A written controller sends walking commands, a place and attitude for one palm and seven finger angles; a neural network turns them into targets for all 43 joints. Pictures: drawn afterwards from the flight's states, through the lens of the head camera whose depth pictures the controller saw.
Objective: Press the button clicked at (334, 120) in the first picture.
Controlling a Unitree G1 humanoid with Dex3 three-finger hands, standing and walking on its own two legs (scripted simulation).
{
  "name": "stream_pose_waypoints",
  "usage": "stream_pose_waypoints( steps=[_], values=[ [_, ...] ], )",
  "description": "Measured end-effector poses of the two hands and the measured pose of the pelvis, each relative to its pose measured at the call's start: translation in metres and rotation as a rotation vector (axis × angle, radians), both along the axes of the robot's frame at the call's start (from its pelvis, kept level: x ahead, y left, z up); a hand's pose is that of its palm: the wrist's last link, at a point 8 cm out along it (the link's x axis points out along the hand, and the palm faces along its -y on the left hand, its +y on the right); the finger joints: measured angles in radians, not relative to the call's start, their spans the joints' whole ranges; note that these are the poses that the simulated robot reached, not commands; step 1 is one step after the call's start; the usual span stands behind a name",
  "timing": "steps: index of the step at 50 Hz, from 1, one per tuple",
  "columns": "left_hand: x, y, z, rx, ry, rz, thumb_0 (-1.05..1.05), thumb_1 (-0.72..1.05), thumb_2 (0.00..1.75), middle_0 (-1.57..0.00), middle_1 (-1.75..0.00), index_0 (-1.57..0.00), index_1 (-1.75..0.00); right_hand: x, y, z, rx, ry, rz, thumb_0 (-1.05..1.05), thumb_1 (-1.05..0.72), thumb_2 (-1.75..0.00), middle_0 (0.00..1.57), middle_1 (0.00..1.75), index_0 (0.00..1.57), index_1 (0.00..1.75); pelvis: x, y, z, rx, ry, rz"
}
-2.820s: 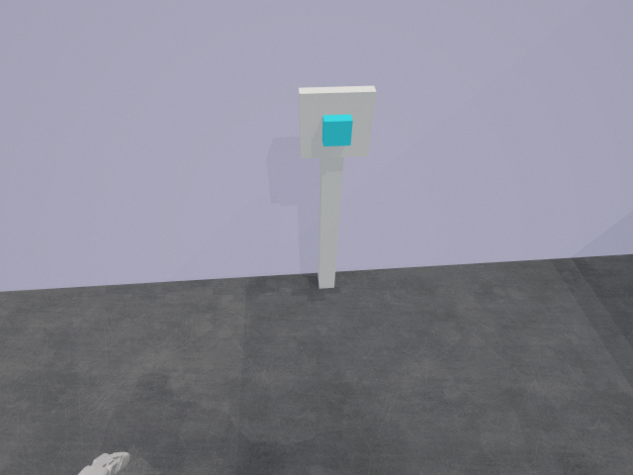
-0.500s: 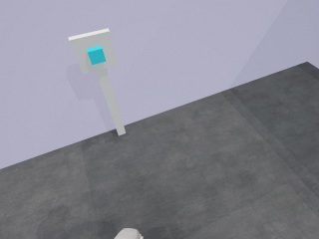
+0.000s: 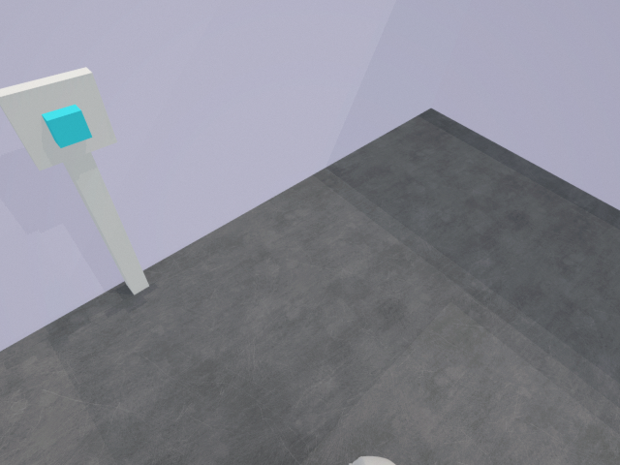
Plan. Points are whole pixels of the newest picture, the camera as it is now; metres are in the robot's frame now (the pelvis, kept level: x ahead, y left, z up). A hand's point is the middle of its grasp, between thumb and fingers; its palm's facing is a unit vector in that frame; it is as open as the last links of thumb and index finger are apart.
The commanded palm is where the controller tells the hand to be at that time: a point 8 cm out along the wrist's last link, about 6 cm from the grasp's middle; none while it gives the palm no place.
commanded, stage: walk to a spot facing it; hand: left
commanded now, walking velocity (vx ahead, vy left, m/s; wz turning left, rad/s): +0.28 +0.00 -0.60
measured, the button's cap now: (67, 125) +0.74 +0.59 -0.04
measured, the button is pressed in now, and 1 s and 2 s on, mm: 0 0 0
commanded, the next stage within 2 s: turn to face it in 1.08 s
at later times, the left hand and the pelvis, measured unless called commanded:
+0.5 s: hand out of the picture +0.15 +0.10 -0.17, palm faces -0.23 -0.95 -0.21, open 7.4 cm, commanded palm none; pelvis +0.08 -0.07 +0.00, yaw -15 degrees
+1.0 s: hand (274, 305) +0.42 +0.09 -0.17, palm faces -0.37 -0.91 -0.18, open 7.4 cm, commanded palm none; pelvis +0.29 -0.06 +0.00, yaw -28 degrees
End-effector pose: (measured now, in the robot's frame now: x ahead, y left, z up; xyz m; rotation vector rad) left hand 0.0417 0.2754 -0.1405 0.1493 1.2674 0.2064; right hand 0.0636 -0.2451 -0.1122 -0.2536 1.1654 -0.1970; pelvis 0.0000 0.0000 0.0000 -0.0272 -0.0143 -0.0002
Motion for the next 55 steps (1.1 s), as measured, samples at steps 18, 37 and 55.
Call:
stream_pose_waypoints(
  steps=[18,37,55],
  values=[
    [0.136,-0.121,0.016,-0.006,-0.174,-0.309,0.01,0.90,0.90,-0.20,-0.30,-0.20,-0.30,-0.122,-0.067,-0.038,0.094,0.254,-0.337,0.01,-0.91,-0.90,0.20,0.30,0.20,0.30,0.038,-0.063,-0.010,0.023,-0.005,-0.215],
    [0.156,-0.095,-0.041,-0.053,0.290,-0.259,0.01,0.90,0.90,-0.20,-0.30,-0.21,-0.30,0.170,-0.066,-0.025,0.033,-0.146,-0.264,0.00,-0.91,-0.90,0.20,0.30,0.20,0.30,0.203,-0.055,-0.031,-0.006,-0.021,-0.353],
    [0.454,-0.186,0.005,-0.054,-0.058,-0.562,0.01,0.91,0.90,-0.19,-0.30,-0.20,-0.30,0.112,-0.027,-0.026,0.133,0.133,-0.652,0.00,-0.93,-0.90,0.20,0.30,0.20,0.30,0.313,-0.084,-0.001,0.031,-0.027,-0.543]
  ],
)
